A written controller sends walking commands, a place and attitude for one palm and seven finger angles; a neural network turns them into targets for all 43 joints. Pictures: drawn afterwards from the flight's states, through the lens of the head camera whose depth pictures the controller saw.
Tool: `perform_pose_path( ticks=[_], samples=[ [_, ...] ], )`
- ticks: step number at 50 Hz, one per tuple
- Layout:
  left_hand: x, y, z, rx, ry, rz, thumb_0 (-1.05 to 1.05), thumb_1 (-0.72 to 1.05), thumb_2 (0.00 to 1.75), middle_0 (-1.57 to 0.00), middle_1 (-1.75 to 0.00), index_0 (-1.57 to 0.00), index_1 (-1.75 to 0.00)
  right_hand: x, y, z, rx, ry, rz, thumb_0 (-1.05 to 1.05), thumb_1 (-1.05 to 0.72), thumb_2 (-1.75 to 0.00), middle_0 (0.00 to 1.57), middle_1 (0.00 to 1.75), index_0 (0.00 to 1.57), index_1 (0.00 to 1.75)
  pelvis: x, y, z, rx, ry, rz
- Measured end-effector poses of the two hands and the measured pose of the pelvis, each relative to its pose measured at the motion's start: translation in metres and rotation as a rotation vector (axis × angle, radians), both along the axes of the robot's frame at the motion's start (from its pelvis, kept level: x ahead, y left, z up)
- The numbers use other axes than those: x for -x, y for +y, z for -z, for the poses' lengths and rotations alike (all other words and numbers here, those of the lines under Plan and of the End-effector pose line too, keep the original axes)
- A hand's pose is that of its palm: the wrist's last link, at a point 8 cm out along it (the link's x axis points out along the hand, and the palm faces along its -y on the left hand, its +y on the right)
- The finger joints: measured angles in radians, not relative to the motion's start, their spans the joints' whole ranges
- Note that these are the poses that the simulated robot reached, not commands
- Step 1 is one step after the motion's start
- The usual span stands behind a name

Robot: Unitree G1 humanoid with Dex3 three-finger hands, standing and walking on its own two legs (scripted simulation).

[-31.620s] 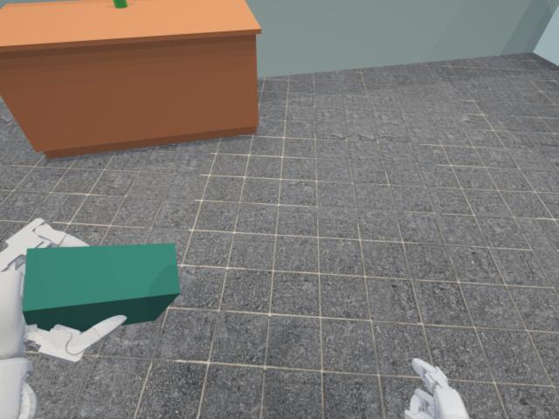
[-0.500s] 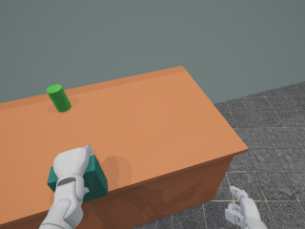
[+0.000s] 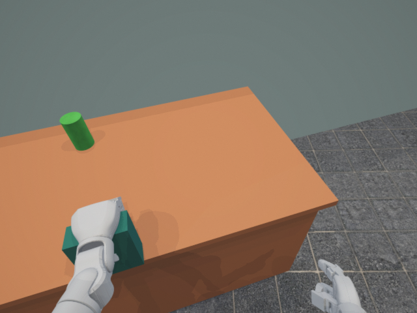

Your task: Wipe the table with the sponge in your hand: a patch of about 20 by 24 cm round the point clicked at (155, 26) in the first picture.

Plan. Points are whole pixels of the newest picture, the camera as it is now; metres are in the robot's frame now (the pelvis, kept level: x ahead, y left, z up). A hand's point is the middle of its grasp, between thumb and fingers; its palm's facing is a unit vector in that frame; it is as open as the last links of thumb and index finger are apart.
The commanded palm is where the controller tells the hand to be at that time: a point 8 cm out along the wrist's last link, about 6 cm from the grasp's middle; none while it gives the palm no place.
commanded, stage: wipe forward along the first lane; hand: left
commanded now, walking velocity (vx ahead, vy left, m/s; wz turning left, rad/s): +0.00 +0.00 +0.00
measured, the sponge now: (110, 252) +0.24 +0.27 -0.07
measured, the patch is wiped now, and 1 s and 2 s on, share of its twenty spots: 0.10 0.30 0.35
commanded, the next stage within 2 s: slide across to the middle lane in 1.68 s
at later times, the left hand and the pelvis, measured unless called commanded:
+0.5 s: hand (108, 218) +0.29 +0.28 -0.01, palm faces -0.14 -0.01 -0.99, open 10.1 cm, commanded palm +0.28 +0.28 +0.02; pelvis -0.02 -0.02 -0.01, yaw +1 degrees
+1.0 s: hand (108, 201) +0.34 +0.30 -0.01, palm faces -0.15 +0.04 -0.99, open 10.1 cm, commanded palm +0.33 +0.31 +0.01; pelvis -0.05 -0.04 -0.03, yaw +1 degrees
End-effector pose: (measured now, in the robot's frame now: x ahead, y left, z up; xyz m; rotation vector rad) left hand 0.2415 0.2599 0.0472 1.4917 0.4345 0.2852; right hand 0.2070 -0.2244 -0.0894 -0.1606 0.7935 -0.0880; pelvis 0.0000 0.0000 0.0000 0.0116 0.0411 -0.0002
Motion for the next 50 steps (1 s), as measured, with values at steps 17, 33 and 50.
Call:
perform_pose_path(
  ticks=[17, 33, 50],
  samples=[
    [-0.024, 0.004, 0.000, -0.045, 0.037, 0.018, 0.00, -0.56, 1.09, -0.78, -1.31, -0.80, -1.30, 0.017, -0.008, 0.018, 0.015, 0.054, 0.002, 0.01, -0.90, -0.90, 0.20, 0.30, 0.20, 0.30, 0.011, -0.012, 0.007, -0.006, 0.049, -0.019],
    [-0.051, 0.015, 0.006, -0.076, 0.062, 0.037, 0.01, -0.61, 1.14, -0.80, -1.29, -0.81, -1.30, 0.096, -0.055, 0.053, 0.059, 0.208, 0.106, 0.01, -0.91, -0.90, 0.20, 0.30, 0.20, 0.30, 0.026, -0.024, 0.019, -0.010, 0.131, -0.013],
    [-0.085, 0.029, 0.003, -0.110, 0.066, -0.003, 0.02, -0.61, 1.15, -0.80, -1.29, -0.80, -1.33, 0.151, -0.079, 0.068, 0.078, 0.271, 0.144, 0.01, -0.91, -0.90, 0.20, 0.30, 0.20, 0.30, 0.046, -0.039, 0.034, -0.009, 0.210, -0.010]
  ],
)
